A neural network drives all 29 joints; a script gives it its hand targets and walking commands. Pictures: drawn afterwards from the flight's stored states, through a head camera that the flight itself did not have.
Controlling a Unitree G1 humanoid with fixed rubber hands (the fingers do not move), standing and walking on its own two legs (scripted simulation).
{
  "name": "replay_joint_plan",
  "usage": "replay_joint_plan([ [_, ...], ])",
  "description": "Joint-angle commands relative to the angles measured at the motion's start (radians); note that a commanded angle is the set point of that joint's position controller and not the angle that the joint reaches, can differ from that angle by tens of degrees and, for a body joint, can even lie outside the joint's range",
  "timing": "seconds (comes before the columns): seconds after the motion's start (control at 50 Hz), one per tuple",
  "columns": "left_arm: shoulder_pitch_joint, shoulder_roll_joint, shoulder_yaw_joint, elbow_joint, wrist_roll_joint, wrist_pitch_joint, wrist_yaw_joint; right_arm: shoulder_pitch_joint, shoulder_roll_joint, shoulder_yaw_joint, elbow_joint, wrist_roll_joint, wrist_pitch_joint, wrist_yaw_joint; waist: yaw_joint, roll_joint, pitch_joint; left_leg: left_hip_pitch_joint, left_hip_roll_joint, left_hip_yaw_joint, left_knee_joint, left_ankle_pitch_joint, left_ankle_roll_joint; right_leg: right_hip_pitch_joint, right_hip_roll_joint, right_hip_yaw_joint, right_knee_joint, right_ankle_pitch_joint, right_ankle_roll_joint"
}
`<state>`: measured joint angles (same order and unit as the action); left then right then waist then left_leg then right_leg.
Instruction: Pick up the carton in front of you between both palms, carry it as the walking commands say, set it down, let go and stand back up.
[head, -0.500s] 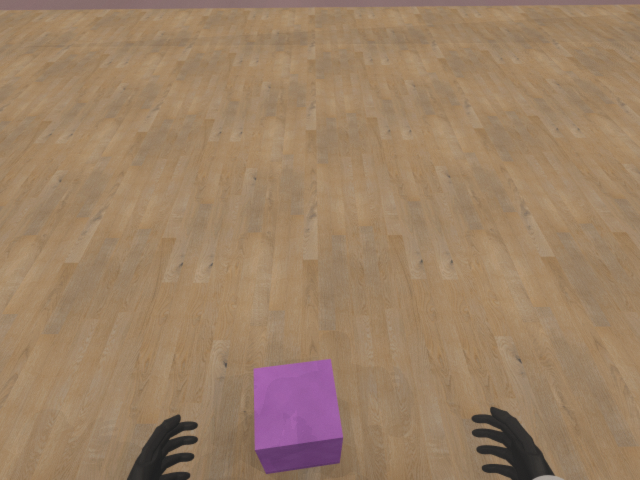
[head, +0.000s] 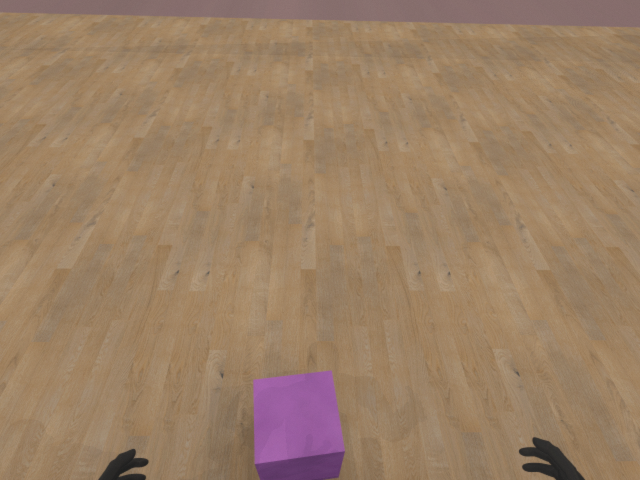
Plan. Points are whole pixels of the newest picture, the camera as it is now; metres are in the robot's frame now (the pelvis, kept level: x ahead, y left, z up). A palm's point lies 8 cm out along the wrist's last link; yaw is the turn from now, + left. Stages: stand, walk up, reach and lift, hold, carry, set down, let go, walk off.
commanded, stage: stand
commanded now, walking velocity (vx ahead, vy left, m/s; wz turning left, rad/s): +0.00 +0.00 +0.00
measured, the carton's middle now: (297, 430) +0.41 +0.06 -0.65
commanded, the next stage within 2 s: none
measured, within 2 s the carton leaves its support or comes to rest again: neither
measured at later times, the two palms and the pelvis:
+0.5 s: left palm out of the picture +0.12 +0.30 -0.10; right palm out of the picture +0.11 -0.29 -0.08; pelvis +0.00 +0.01 +0.00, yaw -1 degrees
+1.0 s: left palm out of the picture +0.08 +0.31 -0.10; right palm out of the picture +0.08 -0.30 -0.08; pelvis -0.02 +0.01 +0.01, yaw +0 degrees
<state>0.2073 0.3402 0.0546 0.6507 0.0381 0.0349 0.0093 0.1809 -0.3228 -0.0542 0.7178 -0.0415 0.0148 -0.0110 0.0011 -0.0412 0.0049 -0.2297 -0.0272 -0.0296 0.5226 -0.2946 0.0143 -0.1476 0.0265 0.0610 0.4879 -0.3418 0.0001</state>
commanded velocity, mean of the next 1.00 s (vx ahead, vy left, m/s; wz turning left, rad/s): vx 0.00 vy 0.00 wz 0.00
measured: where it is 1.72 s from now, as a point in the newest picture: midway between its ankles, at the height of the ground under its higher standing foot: outside the picture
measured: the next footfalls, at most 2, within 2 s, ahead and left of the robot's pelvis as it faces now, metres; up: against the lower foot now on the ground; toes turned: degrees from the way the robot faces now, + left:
none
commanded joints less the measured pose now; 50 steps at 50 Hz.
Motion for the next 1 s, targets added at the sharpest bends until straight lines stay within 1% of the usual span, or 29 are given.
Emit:
replay_joint_plan([
  [0.0,-0.039,0.12,0.022,-0.043,-0.001,-0.028,0.009,-0.043,-0.138,-0.029,-0.042,0.001,-0.022,-0.009,-0.003,0.066,-0.075,0.076,0.1,-0.081,-0.071,0.348,-0.001,-0.013,-0.078,0.052,-0.055,0.301,0.005],
  [0.12,-0.032,0.137,0.012,0.011,-0.004,-0.036,0.015,-0.047,-0.163,-0.025,0.005,0.004,-0.027,-0.014,-0.004,0.057,-0.078,0.108,0.106,-0.085,-0.073,0.411,0.003,-0.005,-0.085,0.054,-0.056,0.34,0.004],
  [0.28,-0.036,0.15,0.003,0.064,-0.007,-0.04,0.019,-0.061,-0.176,-0.017,0.059,0.009,-0.031,-0.016,-0.003,0.041,-0.066,0.125,0.109,-0.087,-0.089,0.426,0.005,0.002,-0.094,0.058,-0.073,0.346,0.003],
  [0.7,-0.055,0.184,-0.01,0.18,-0.012,-0.051,0.016,-0.089,-0.201,-0.003,0.174,0.016,-0.036,-0.008,-0.004,0.039,-0.016,0.12,0.116,-0.103,-0.169,0.281,0.011,0.007,-0.112,0.083,-0.157,0.246,-0.009],
  [0.98,-0.061,0.196,-0.014,0.243,-0.015,-0.054,0.012,-0.099,-0.218,0.005,0.23,0.021,-0.039,-0.005,-0.003,0.039,-0.004,0.119,0.122,-0.111,-0.199,0.238,0.014,0.009,-0.117,0.09,-0.187,0.216,-0.012],
])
